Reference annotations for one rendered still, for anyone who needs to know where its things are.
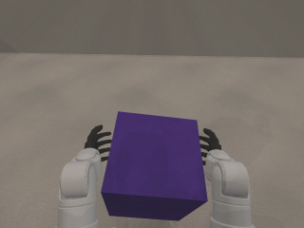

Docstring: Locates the robot left forearm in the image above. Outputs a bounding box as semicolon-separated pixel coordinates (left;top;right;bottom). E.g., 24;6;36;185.
55;147;103;228

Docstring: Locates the left robot hand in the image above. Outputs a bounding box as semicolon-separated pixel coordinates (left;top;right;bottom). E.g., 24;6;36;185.
85;124;112;162

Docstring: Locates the robot right forearm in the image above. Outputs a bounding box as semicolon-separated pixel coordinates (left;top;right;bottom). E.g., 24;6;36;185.
204;149;256;228

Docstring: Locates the right robot hand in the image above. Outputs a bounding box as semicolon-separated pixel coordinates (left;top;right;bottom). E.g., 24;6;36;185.
199;128;221;165

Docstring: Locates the carton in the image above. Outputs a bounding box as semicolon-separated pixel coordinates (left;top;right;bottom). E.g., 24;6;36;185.
101;111;208;221

